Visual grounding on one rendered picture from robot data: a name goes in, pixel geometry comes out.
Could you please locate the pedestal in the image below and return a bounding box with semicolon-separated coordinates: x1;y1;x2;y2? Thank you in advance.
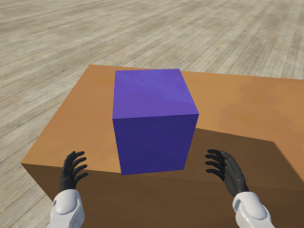
20;64;304;228

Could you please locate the robot left hand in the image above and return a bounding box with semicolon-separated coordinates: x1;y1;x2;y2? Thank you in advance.
59;151;88;193

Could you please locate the left robot forearm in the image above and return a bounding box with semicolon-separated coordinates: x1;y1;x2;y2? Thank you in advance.
47;189;86;228

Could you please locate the right robot forearm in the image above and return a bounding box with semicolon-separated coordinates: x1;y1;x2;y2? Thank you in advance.
232;191;275;228

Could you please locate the carton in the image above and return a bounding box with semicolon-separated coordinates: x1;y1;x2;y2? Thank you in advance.
112;68;199;176

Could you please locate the robot right hand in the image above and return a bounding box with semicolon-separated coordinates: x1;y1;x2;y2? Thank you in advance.
205;149;249;197

